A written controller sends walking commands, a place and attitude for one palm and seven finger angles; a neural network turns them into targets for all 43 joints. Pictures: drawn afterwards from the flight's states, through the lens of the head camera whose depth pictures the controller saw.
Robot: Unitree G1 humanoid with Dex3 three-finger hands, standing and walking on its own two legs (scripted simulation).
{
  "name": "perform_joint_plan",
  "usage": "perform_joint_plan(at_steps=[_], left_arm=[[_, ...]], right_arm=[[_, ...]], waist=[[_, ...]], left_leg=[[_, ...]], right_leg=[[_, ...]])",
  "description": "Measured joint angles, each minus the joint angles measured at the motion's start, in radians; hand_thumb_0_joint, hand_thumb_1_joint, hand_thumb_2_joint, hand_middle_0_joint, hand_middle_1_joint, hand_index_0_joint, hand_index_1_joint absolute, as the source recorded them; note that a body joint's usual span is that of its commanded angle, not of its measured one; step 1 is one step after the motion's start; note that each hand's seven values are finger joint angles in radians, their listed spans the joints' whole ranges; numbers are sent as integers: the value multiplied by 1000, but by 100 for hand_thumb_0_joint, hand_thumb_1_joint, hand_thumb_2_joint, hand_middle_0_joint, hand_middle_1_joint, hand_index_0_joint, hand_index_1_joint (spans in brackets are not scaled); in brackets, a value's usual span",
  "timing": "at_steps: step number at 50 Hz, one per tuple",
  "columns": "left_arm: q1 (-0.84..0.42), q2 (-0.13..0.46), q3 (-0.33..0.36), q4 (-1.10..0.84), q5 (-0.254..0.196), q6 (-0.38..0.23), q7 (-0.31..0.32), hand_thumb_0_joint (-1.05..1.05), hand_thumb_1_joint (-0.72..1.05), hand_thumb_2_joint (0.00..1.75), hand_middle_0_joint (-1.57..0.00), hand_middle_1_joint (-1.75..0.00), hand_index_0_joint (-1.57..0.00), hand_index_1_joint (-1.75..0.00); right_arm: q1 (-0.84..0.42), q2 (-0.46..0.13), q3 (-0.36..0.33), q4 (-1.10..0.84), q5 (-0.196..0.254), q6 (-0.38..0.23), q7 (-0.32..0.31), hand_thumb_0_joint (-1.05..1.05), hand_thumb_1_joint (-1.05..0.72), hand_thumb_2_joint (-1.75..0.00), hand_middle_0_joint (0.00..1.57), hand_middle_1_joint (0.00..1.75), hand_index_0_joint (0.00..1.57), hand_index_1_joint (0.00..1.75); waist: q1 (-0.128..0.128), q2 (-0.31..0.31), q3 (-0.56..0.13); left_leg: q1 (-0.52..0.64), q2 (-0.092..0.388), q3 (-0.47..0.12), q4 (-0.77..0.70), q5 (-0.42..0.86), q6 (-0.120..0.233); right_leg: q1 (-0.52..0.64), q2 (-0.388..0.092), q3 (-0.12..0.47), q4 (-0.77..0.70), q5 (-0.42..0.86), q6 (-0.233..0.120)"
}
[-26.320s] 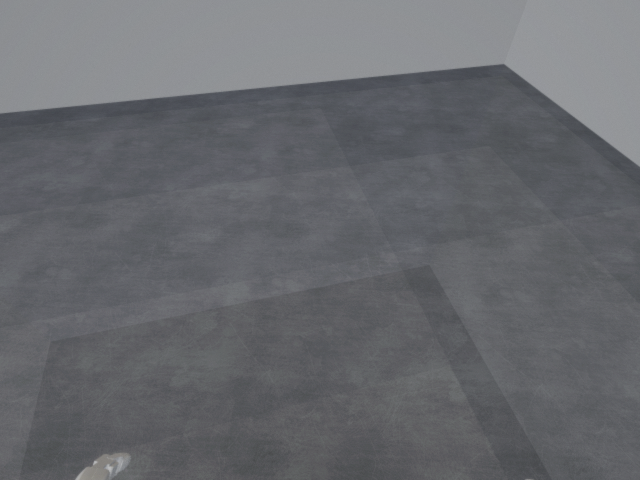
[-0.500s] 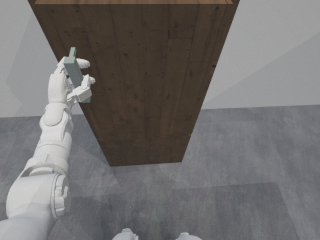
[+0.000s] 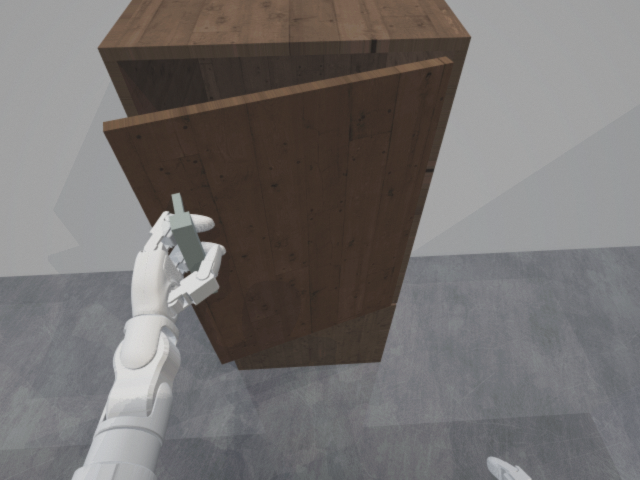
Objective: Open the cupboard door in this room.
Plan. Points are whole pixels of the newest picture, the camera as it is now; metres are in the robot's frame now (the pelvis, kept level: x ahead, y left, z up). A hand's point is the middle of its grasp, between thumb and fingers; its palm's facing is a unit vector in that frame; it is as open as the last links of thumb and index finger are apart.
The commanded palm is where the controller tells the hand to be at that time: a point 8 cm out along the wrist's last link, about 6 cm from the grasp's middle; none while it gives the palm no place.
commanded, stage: pull the door open along its arc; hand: left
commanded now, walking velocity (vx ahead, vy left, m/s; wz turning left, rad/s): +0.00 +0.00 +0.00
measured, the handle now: (193, 246) +0.40 +0.18 +0.08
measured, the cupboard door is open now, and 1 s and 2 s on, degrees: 17 39 41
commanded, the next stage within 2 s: open thumb and fingers to let go in 0.44 s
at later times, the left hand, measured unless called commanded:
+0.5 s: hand (284, 358) +0.24 +0.05 +0.09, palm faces +0.37 -0.93 -0.02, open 6.2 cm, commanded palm +0.18 +0.08 +0.08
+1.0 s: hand (285, 354) +0.25 +0.05 +0.08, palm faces +0.46 -0.89 -0.01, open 11.5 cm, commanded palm +0.19 +0.10 +0.08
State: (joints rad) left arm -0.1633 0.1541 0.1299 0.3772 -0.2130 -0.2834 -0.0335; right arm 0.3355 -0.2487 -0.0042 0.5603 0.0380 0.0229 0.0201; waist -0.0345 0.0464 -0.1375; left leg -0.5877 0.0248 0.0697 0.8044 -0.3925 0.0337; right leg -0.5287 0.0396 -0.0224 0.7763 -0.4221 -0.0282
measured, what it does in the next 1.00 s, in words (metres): shifts its weight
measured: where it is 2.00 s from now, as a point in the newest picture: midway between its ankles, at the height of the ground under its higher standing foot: outside the picture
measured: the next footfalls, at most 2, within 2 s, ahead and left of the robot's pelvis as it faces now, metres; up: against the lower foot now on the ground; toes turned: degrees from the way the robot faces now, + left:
none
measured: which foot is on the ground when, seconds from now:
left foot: down 0.00-1.00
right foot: down 0.00-1.00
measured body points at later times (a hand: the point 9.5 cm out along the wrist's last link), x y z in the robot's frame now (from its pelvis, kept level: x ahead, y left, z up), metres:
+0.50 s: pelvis +0.01 -0.05 +0.00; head -0.02 -0.07 +0.45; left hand +0.21 +0.10 +0.09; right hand +0.21 -0.24 -0.08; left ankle +0.00 +0.09 -0.71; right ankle -0.02 -0.10 -0.71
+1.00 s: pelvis +0.00 -0.07 +0.00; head +0.01 -0.11 +0.45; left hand +0.22 +0.09 +0.09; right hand +0.19 -0.28 -0.10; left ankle +0.01 +0.10 -0.70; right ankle -0.02 -0.10 -0.71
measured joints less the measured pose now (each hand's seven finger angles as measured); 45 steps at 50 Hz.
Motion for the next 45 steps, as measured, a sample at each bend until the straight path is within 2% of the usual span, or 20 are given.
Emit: perform_joint_plan(at_steps=[3,7,11,14,17,21,26,31,36,40,45], left_arm=[[102,-86,-77,-147,35,35,128,3,67,72,-36,-135,-36,-134],[221,-169,-184,-304,113,89,289,3,66,72,-35,-135,-37,-134],[337,-222,-286,-426,189,163,417,2,65,71,-36,-135,-38,-133],[409,-240,-348,-492,232,215,483,2,65,72,-35,-133,-38,-133],[464,-213,-385,-539,269,260,505,1,64,71,-35,-132,-39,-134],[527,-198,-399,-584,254,287,500,1,63,69,-35,-130,-39,-134],[531,-199,-397,-589,247,284,525,1,63,72,-34,-129,-38,-134],[469,-217,-374,-538,256,255,560,0,65,77,-35,-131,-37,-134],[468,-236,-331,-512,245,218,549,1,59,77,-36,-131,-37,-132],[490,-237,-319,-509,247,183,538,1,46,71,-35,-130,-36,-130],[497,-224,-303,-499,234,146,521,1,19,60,-33,-127,-34,-127]], right_arm=[[-47,7,5,-12,-14,-15,10,1,-91,-90,20,29,20,30],[-116,28,20,-34,-40,-14,22,1,-91,-90,20,29,20,30],[-160,55,34,-69,-60,9,25,1,-91,-90,20,30,20,30],[-176,73,44,-85,-71,35,24,1,-91,-90,20,30,20,30],[-183,88,54,-85,-80,61,21,1,-91,-90,20,30,20,30],[-177,92,61,-75,-78,84,15,1,-91,-90,20,30,20,30],[-163,64,52,-49,-85,73,4,1,-91,-90,20,30,20,30],[-155,33,32,-15,-92,50,-14,1,-91,-90,20,30,20,30],[-141,27,17,0,-89,41,-24,1,-91,-90,20,30,20,30],[-133,26,13,-7,-87,31,-26,1,-91,-90,20,30,20,30],[-138,30,10,-3,-87,22,-33,1,-91,-90,20,30,20,30]], waist=[[18,-1,11],[33,-11,20],[36,-14,18],[34,-12,12],[29,-8,2],[19,1,1],[14,10,19],[25,9,37],[43,-1,36],[43,1,33],[43,6,33]], left_leg=[[19,-10,-7,-4,4,0],[37,-18,-16,-7,10,-5],[61,-19,-28,-10,10,-15],[82,-16,-38,-12,7,-24],[105,-8,-47,-14,3,-36],[140,2,-61,-22,-2,-52],[149,3,-89,-22,1,-62],[124,-5,-112,-22,14,-59],[116,-16,-125,-46,36,-52],[112,-21,-134,-50,38,-48],[107,-26,-147,-44,31,-42]], right_leg=[[20,-9,-8,3,-4,0],[36,-17,-17,14,-11,-4],[62,-17,-29,16,-18,-14],[86,-13,-39,13,-24,-24],[111,-4,-47,8,-30,-36],[150,8,-59,-6,-35,-51],[170,12,-86,-8,-42,-67],[146,7,-106,4,-45,-79],[126,9,-93,-1,-35,-88],[112,13,-81,5,-35,-92],[100,19,-68,16,-37,-94]])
